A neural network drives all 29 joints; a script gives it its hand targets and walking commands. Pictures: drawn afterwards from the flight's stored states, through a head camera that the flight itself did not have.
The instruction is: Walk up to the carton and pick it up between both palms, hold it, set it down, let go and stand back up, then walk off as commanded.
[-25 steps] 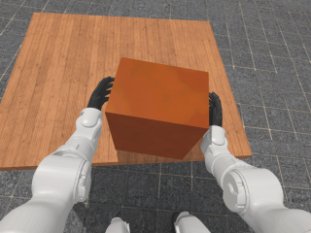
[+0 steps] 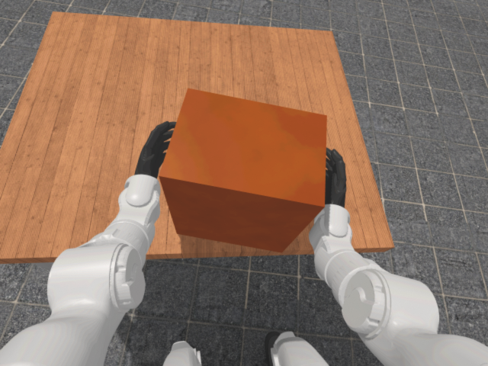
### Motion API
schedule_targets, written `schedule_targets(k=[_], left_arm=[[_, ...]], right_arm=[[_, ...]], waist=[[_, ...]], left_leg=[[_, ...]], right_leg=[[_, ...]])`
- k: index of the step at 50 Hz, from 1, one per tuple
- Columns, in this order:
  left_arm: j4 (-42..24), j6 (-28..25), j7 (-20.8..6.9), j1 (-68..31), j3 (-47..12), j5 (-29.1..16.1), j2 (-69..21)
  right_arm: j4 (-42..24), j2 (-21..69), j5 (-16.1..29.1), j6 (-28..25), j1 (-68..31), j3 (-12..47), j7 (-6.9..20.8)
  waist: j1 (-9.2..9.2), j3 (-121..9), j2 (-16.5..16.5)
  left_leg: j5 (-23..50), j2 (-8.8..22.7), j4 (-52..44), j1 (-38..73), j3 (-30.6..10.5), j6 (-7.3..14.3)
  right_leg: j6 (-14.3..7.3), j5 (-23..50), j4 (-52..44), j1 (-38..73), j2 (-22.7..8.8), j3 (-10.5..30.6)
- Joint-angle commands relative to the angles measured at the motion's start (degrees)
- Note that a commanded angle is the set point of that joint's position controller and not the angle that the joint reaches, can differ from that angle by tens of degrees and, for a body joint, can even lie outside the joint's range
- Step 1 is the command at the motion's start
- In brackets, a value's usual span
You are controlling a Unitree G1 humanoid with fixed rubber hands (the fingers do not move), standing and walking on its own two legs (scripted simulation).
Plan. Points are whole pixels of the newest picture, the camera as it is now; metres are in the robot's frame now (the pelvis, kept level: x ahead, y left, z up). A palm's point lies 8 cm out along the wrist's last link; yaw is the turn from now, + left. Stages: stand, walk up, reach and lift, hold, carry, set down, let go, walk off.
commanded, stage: reach and lift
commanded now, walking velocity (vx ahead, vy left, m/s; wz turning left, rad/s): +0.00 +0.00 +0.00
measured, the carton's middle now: (241, 182) +0.42 -0.04 -0.04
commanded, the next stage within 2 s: none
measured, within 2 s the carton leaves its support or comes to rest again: leaves its support in 1.30 s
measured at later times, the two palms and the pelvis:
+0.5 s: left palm (150, 167) +0.45 +0.12 -0.01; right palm (331, 197) +0.36 -0.19 -0.01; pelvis +0.00 +0.00 +0.00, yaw +0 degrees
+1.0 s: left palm (143, 178) +0.43 +0.13 +0.00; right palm (327, 201) +0.35 -0.18 -0.01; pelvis -0.01 -0.01 +0.01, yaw +0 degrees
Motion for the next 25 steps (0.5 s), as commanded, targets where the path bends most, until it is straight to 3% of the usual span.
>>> schedule_targets(k=[1,2,3,4,5,7,8,9,10,12,13,14,15,17,19,21,23,24,25], left_arm=[[6.86,-3.20,-9.56,-22.87,-5.55,8.31,-32.79],[6.27,-3.07,-9.84,-23.69,-4.77,9.22,-31.55],[6.98,-2.92,-10.19,-23.23,-4.63,9.59,-31.68],[7.42,-2.47,-10.20,-23.08,-5.01,9.17,-32.09],[6.83,-3.04,-9.84,-20.69,-5.09,8.44,-32.07],[8.36,-2.68,-10.54,-20.25,-4.07,9.37,-32.67],[6.22,-2.93,-10.53,-23.20,-5.68,8.76,-32.86],[6.67,-2.91,-10.41,-21.69,-5.14,8.29,-32.79],[8.19,-2.09,-10.36,-21.15,-5.30,9.18,-32.24],[7.01,-2.67,-10.33,-22.32,-5.29,8.57,-31.61],[6.26,-2.46,-10.52,-20.44,-6.29,9.18,-33.06],[6.07,-2.59,-10.44,-23.28,-6.22,9.36,-33.74],[5.71,-3.09,-10.16,-22.92,-7.03,8.74,-35.01],[5.58,-2.78,-9.90,-21.78,-6.70,8.61,-34.08],[5.76,-2.56,-9.78,-22.74,-6.31,9.23,-33.88],[5.75,-2.42,-9.75,-22.88,-6.95,8.84,-34.02],[4.69,-3.30,-9.70,-23.05,-8.40,8.06,-35.30],[4.87,-3.28,-9.84,-23.95,-8.29,7.96,-34.47],[5.21,-3.35,-9.62,-24.71,-9.68,7.90,-35.36]], right_arm=[[-4.38,33.31,-16.62,-1.40,-24.05,8.24,8.85],[-3.53,33.17,-16.36,-1.46,-23.65,7.85,8.89],[-2.57,34.34,-16.67,-1.33,-23.92,7.72,8.81],[-0.81,33.25,-16.53,-0.86,-22.92,8.33,8.59],[-2.56,34.10,-16.02,-1.19,-22.37,9.07,8.79],[-3.05,33.68,-16.06,-1.29,-22.33,8.98,8.17],[-2.71,34.84,-15.79,-1.45,-23.51,8.75,7.98],[-3.14,34.61,-15.56,-1.43,-22.65,9.80,7.99],[-3.46,34.42,-15.64,-1.15,-23.37,10.21,8.06],[-3.58,34.30,-16.81,-0.82,-22.70,10.31,8.11],[-1.74,34.41,-15.89,-1.30,-21.09,10.68,7.75],[-5.29,34.87,-16.67,-2.13,-23.96,9.10,7.91],[-4.21,34.13,-16.33,-2.21,-22.71,9.20,7.78],[-1.49,34.36,-16.68,-1.33,-20.47,8.31,8.10],[-2.83,35.23,-15.52,-1.15,-22.67,9.79,8.42],[-4.27,34.35,-16.48,-1.29,-23.64,9.72,8.25],[-3.07,34.14,-17.11,-2.40,-22.19,10.06,7.84],[-5.02,34.70,-16.69,-2.27,-24.54,10.94,8.07],[-4.99,34.73,-17.33,-2.33,-24.35,9.42,7.95]], waist=[[0.62,-24.37,7.28],[1.05,-24.01,7.12],[2.05,-25.23,7.05],[1.45,-23.60,6.29],[2.44,-24.66,6.56],[2.36,-22.91,6.62],[0.90,-25.00,6.39],[2.85,-24.96,5.87],[3.21,-22.46,6.15],[1.66,-24.01,4.07],[1.26,-25.11,6.18],[2.08,-27.12,6.95],[1.88,-27.29,8.13],[1.74,-25.31,8.68],[3.34,-25.65,8.25],[3.30,-25.39,6.35],[1.26,-26.61,8.12],[2.71,-27.13,7.47],[2.02,-29.07,8.79]], left_leg=[[21.01,-2.43,-1.74,28.90,2.56,-3.87],[24.20,-1.93,-1.27,30.17,3.95,-4.09],[23.37,-2.30,-1.97,30.19,3.68,-3.70],[20.72,-2.86,-2.24,28.52,3.57,-3.35],[23.70,-2.47,-1.83,29.49,3.55,-3.84],[23.47,-2.68,-1.03,27.38,4.11,-3.64],[23.11,-2.52,-0.59,28.19,3.80,-3.78],[24.61,-2.24,-0.72,29.03,3.62,-3.70],[22.42,-2.54,-1.24,28.16,4.02,-3.34],[23.97,-2.44,-0.66,27.10,3.22,-3.36],[24.74,-2.50,-0.93,29.02,3.22,-3.72],[25.61,-2.44,0.85,29.26,3.53,-3.98],[26.35,-2.11,-0.21,30.68,2.52,-4.61],[23.01,-1.62,-1.77,31.06,2.55,-4.55],[23.76,-1.86,-1.48,31.77,2.89,-4.62],[22.47,-2.17,-2.35,32.00,3.09,-4.05],[26.02,-2.03,-1.86,32.16,2.83,-4.67],[26.62,-1.81,-1.03,33.49,3.03,-4.85],[27.87,-1.44,-1.23,35.28,2.76,-5.37]], right_leg=[[-6.04,16.78,-5.49,5.91,5.45,-6.62],[-6.44,17.85,-6.06,5.59,5.00,-6.73],[-5.84,17.94,-6.00,6.13,5.69,-6.24],[-6.03,17.66,-6.25,6.73,5.77,-5.80],[-5.89,19.42,-4.97,7.33,5.54,-5.76],[-5.62,20.37,-4.67,7.85,5.20,-5.74],[-5.50,18.93,-4.72,6.62,5.85,-5.88],[-5.38,18.72,-4.60,7.54,5.60,-6.04],[-5.71,17.95,-5.22,7.23,5.54,-5.46],[-5.42,20.04,-4.29,7.86,5.20,-5.83],[-5.39,20.39,-5.09,7.32,5.98,-6.13],[-5.89,19.58,-3.96,5.06,6.03,-6.52],[-6.17,20.01,-4.58,6.07,5.67,-6.40],[-6.22,16.48,-5.48,6.58,5.92,-5.74],[-5.96,16.26,-5.48,6.97,6.20,-5.99],[-5.46,15.66,-6.50,7.31,5.98,-6.29],[-5.83,19.48,-6.39,7.65,5.77,-6.92],[-5.91,18.08,-5.98,7.44,6.34,-6.73],[-5.83,18.41,-6.18,6.27,6.38,-7.15]])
